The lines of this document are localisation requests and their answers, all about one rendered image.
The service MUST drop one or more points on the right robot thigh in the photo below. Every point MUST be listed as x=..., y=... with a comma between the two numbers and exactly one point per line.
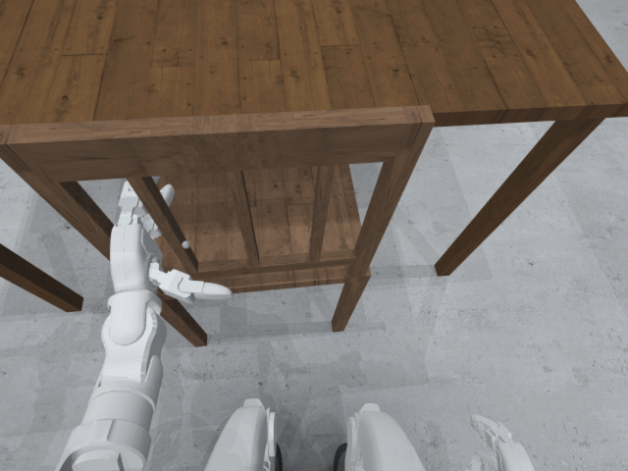
x=377, y=442

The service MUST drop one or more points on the robot left hand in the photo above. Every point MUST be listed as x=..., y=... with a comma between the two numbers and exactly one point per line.
x=133, y=246

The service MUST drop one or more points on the left robot thigh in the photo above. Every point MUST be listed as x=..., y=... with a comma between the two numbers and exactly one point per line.
x=249, y=437

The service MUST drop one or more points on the chair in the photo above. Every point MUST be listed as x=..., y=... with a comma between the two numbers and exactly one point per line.
x=266, y=200

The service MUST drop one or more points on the left robot forearm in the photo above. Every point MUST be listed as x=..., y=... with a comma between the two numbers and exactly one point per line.
x=114, y=432

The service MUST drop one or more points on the table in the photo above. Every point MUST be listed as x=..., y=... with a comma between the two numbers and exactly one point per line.
x=475, y=62

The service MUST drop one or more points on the robot right hand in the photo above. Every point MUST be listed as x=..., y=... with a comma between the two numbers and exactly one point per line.
x=511, y=456

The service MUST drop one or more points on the robot thigh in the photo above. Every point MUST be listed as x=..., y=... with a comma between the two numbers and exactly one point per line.
x=249, y=437
x=377, y=442

